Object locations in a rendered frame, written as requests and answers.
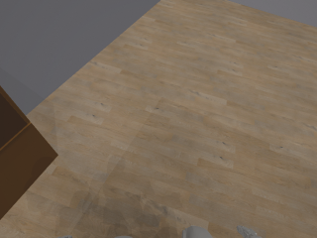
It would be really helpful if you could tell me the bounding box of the cupboard door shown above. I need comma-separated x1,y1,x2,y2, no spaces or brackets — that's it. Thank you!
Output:
0,93,27,148

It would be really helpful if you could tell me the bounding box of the robot right thigh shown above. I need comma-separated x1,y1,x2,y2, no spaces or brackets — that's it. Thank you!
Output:
181,225,213,238

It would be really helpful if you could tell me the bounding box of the right robot hand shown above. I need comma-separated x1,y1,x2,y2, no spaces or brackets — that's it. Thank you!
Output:
237,225,262,238

